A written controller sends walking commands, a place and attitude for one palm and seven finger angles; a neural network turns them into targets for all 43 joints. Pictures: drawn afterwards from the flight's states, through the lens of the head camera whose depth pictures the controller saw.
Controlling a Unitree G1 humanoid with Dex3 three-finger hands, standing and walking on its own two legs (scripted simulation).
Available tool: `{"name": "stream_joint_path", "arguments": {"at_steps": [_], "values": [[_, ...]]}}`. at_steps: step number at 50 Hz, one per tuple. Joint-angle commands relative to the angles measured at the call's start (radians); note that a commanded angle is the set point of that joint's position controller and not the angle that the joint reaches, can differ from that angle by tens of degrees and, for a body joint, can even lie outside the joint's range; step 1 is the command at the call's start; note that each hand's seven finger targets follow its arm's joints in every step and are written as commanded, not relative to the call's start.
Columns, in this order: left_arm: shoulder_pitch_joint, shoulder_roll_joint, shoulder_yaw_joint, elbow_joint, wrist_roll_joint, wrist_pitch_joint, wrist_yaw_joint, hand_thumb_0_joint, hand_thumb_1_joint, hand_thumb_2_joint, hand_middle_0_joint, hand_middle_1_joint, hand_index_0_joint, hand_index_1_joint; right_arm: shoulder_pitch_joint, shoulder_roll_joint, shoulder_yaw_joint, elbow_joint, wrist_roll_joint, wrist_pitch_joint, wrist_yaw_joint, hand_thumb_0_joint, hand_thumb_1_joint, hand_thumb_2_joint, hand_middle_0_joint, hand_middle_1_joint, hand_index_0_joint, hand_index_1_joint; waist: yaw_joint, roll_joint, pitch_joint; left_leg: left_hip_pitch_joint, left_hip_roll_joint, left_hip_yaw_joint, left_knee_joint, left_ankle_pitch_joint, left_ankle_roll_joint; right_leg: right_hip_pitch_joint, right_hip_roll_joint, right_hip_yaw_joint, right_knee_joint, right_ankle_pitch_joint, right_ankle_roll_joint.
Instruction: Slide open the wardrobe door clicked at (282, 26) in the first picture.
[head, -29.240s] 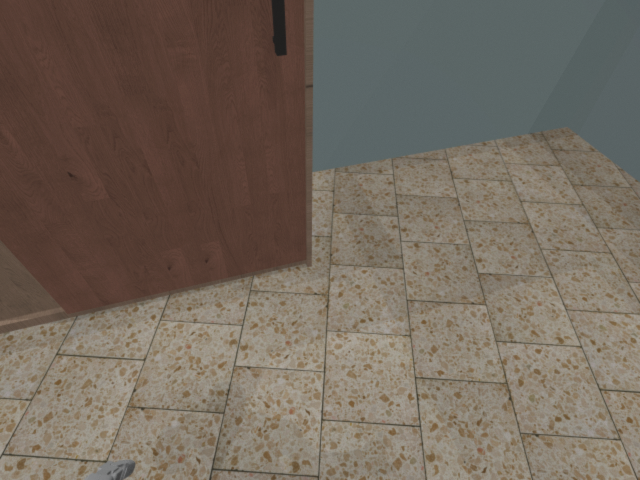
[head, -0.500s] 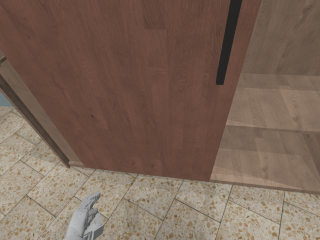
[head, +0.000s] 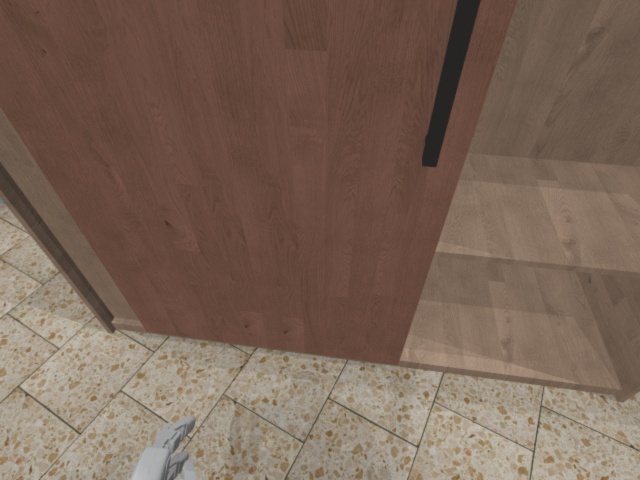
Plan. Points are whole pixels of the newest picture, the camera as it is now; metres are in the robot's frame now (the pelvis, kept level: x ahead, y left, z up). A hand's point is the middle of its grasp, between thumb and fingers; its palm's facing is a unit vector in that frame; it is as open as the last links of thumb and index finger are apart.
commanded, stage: let the arm hang, fingers relaxed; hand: right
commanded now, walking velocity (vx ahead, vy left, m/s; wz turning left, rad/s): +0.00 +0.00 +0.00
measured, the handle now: (454, 46) +0.59 -0.14 +0.28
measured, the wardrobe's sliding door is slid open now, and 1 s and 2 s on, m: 0.69 0.69 0.69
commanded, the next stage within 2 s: look to check the result in 1.14 s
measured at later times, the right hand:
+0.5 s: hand out of the picture +0.01 -0.18 -0.17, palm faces +0.06 +0.98 -0.21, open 7.0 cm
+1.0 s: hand out of the picture +0.02 -0.18 -0.17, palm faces +0.05 +0.98 -0.19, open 7.3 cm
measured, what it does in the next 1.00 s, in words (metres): stands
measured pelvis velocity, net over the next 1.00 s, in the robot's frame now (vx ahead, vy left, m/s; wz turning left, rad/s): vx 0.00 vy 0.00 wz -0.05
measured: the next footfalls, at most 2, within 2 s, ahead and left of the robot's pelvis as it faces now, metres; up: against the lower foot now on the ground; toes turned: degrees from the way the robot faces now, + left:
none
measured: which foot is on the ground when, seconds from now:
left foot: down 0.00-1.00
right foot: down 0.00-1.00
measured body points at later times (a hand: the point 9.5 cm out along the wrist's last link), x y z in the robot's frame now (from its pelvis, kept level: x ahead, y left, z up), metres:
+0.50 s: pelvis +0.00 +0.01 +0.01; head +0.04 +0.00 +0.45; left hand +0.04 +0.26 -0.14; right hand +0.00 -0.23 -0.16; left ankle +0.00 +0.12 -0.73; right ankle +0.00 -0.11 -0.73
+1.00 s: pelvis +0.00 +0.00 +0.01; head +0.01 +0.00 +0.46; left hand +0.02 +0.22 -0.15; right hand +0.02 -0.23 -0.15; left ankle +0.00 +0.12 -0.73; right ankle +0.00 -0.11 -0.73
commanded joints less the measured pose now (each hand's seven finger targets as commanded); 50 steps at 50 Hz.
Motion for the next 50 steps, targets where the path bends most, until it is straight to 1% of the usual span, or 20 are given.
{"name": "stream_joint_path", "arguments": {"at_steps": [1,2,3,4,5,6,7,9,11,12,13,14,15,16,18,21,23,31,37,50], "values": [[-0.113,0.141,0.061,-0.155,-0.014,-0.045,0.023,0.0,0.9,0.9,-0.2,-0.3,-0.2,-0.3,-0.096,-0.143,-0.091,-0.12,0.014,-0.035,-0.027,0.0,-0.9,-0.9,0.2,0.3,0.2,0.3,0.005,0.093,-0.028,0.011,0.256,-0.251,-0.175,0.142,0.064,0.015,-0.018,0.011,-0.051,0.084,-0.013],[-0.1,0.301,0.122,0.091,0.001,-0.053,-0.067,0.0,0.9,0.9,-0.2,-0.3,-0.2,-0.3,-0.159,0.013,0.286,0.589,-0.094,0.137,0.1,0.0,-0.9,-0.9,0.2,0.3,0.2,0.3,0.07,0.021,-0.017,-0.099,0.271,-0.069,0.082,0.528,0.035,0.01,-0.083,0.072,0.077,0.458,-0.023],[-0.046,0.253,0.131,0.06,-0.005,0.003,-0.052,0.0,0.9,0.9,-0.2,-0.3,-0.2,-0.3,-0.097,0.064,0.278,0.595,-0.084,0.215,0.117,0.0,-0.9,-0.9,0.2,0.3,0.2,0.3,0.037,-0.008,-0.087,-0.098,0.175,-0.051,0.165,0.481,0.004,0.09,-0.092,0.111,0.007,0.663,-0.034],[-0.028,0.247,0.114,0.05,-0.004,0.039,-0.039,0.0,0.9,0.9,-0.2,-0.3,-0.2,-0.3,-0.11,0.109,0.292,0.625,-0.069,0.234,0.117,0.0,-0.9,-0.9,0.2,0.3,0.2,0.3,0.021,-0.03,-0.108,-0.126,0.117,-0.002,0.269,0.271,-0.027,0.072,-0.177,0.23,-0.066,0.752,-0.103],[-0.032,0.261,0.106,0.036,0.006,0.059,-0.032,0.0,0.9,0.9,-0.2,-0.3,-0.2,-0.3,-0.174,0.111,0.305,0.654,-0.062,0.244,0.114,0.0,-0.9,-0.9,0.2,0.3,0.2,0.3,0.03,-0.038,-0.062,-0.187,0.062,-0.023,0.399,-0.084,-0.043,0.041,-0.265,0.37,-0.161,0.819,-0.186],[-0.021,0.274,0.101,0.03,0.024,0.07,-0.025,0.0,0.9,0.9,-0.2,-0.3,-0.2,-0.3,-0.228,0.11,0.316,0.689,-0.061,0.248,0.113,0.0,-0.9,-0.9,0.2,0.3,0.2,0.3,0.036,0.017,-0.035,-0.251,0.052,-0.092,0.509,-0.255,-0.049,0.051,-0.305,0.437,-0.202,0.858,-0.239],[-0.021,0.272,0.098,0.041,0.036,0.077,-0.019,0.0,0.9,0.9,-0.2,-0.3,-0.2,-0.3,-0.261,0.105,0.319,0.751,-0.059,0.25,0.112,0.0,-0.9,-0.9,0.2,0.3,0.2,0.3,0.033,0.058,-0.042,-0.277,0.066,-0.14,0.552,-0.273,-0.055,0.075,-0.314,0.444,-0.196,0.867,-0.261],[-0.072,0.252,0.09,0.049,0.043,0.094,-0.014,0.0,0.9,0.9,-0.2,-0.3,-0.2,-0.3,-0.29,0.1,0.338,0.893,-0.053,0.25,0.113,0.0,-0.9,-0.9,0.2,0.3,0.2,0.3,0.002,0.012,-0.061,-0.246,0.087,-0.147,0.456,-0.232,-0.063,0.121,-0.276,0.349,-0.166,0.859,-0.245],[-0.124,0.226,0.076,0.079,0.034,0.113,-0.016,0.0,0.9,0.9,-0.2,-0.3,-0.2,-0.3,-0.255,0.099,0.352,1.035,-0.053,0.254,0.117,0.0,-0.9,-0.9,0.2,0.3,0.2,0.3,-0.041,-0.067,-0.07,-0.025,0.078,-0.095,0.185,-0.11,-0.06,0.03,-0.188,0.225,-0.156,0.671,-0.16],[-0.138,0.208,0.07,0.097,0.023,0.122,-0.018,0.0,0.9,0.9,-0.2,-0.3,-0.2,-0.3,-0.217,0.085,0.354,1.108,-0.056,0.247,0.118,0.0,-0.9,-0.9,0.2,0.3,0.2,0.3,-0.059,-0.075,-0.087,0.092,0.079,-0.103,0.018,0.072,-0.056,-0.011,-0.119,0.169,-0.111,0.505,-0.103],[-0.116,0.161,0.065,0.109,0.009,0.127,-0.022,0.0,0.9,0.9,-0.2,-0.3,-0.2,-0.3,-0.209,0.03,0.355,1.159,-0.065,0.234,0.112,0.0,-0.9,-0.9,0.2,0.3,0.2,0.3,-0.041,0.057,-0.083,0.124,0.165,-0.253,-0.089,0.237,-0.024,-0.052,-0.011,0.093,-0.037,0.264,-0.033],[-0.075,0.127,0.062,0.128,-0.001,0.135,-0.024,0.0,0.9,0.9,-0.2,-0.3,-0.2,-0.3,-0.236,0.008,0.363,1.198,-0.062,0.227,0.113,0.0,-0.9,-0.9,0.2,0.3,0.2,0.3,0.001,0.077,-0.062,0.053,0.314,-0.406,-0.172,0.261,0.05,-0.046,0.051,0.022,0.009,-0.011,0.001],[-0.05,0.119,0.065,0.155,0.005,0.142,-0.025,0.0,0.9,0.9,-0.2,-0.3,-0.2,-0.3,-0.292,-0.006,0.371,1.223,-0.058,0.226,0.116,0.0,-0.9,-0.9,0.2,0.3,0.2,0.3,0.029,-0.005,-0.028,-0.019,0.334,-0.404,-0.171,0.286,0.097,0.022,0.053,0.007,0.008,-0.056,0.002],[-0.05,0.12,0.066,0.183,0.008,0.149,-0.016,0.0,0.9,0.9,-0.2,-0.3,-0.2,-0.3,-0.32,0.008,0.371,1.258,-0.057,0.216,0.114,0.0,-0.9,-0.9,0.2,0.3,0.2,0.3,0.034,0.042,-0.037,-0.014,0.297,-0.418,-0.167,0.354,0.098,0.041,0.039,0.018,0.017,-0.013,0.004],[-0.022,0.125,0.077,0.221,0.011,0.15,-0.009,0.0,0.9,0.9,-0.2,-0.3,-0.2,-0.3,-0.334,0.05,0.356,1.309,-0.058,0.212,0.105,0.0,-0.9,-0.9,0.2,0.3,0.2,0.3,0.038,0.048,-0.061,0.03,0.257,-0.323,-0.139,0.466,0.067,0.087,0.014,0.031,-0.038,0.087,-0.001],[-0.016,0.115,0.065,0.284,0.006,0.148,-0.003,0.0,0.9,0.9,-0.2,-0.3,-0.2,-0.3,-0.329,0.085,0.374,1.385,-0.042,0.224,0.103,0.0,-0.9,-0.9,0.2,0.3,0.2,0.3,0.026,-0.081,-0.057,0.034,0.169,-0.209,-0.123,0.335,0.017,0.151,-0.038,0.075,-0.147,0.255,-0.011],[-0.027,0.119,0.061,0.308,0.004,0.148,0.0,0.0,0.9,0.9,-0.2,-0.3,-0.2,-0.3,-0.301,0.102,0.382,1.432,-0.041,0.232,0.102,0.0,-0.9,-0.9,0.2,0.3,0.2,0.3,0.006,-0.056,-0.027,0.055,0.135,-0.168,-0.132,0.296,-0.001,0.131,-0.066,0.101,-0.18,0.29,-0.023],[0.012,0.111,0.055,0.392,0.003,0.145,0.001,0.0,0.9,0.9,-0.2,-0.3,-0.2,-0.3,-0.281,0.123,0.397,1.527,-0.041,0.236,0.099,0.0,-0.9,-0.9,0.2,0.3,0.2,0.3,0.0,0.016,0.022,0.067,0.131,-0.151,-0.176,0.178,-0.007,0.114,-0.068,0.104,-0.256,0.214,-0.026],[0.018,0.092,0.052,0.418,0.004,0.146,-0.001,0.0,0.9,0.9,-0.2,-0.3,-0.2,-0.3,-0.278,0.137,0.4,1.547,-0.043,0.237,0.097,0.0,-0.9,-0.9,0.2,0.3,0.2,0.3,-0.001,0.015,0.073,0.037,0.129,-0.148,-0.181,0.13,-0.01,0.094,-0.066,0.104,-0.279,0.183,-0.028],[0.016,0.077,0.051,0.43,0.005,0.14,-0.001,0.0,0.9,0.9,-0.2,-0.3,-0.2,-0.3,-0.269,0.153,0.396,1.552,-0.045,0.231,0.094,0.0,-0.9,-0.9,0.2,0.3,0.2,0.3,-0.001,-0.017,0.064,0.032,0.134,-0.145,-0.174,0.147,-0.013,0.109,-0.066,0.098,-0.279,0.209,-0.026]]}}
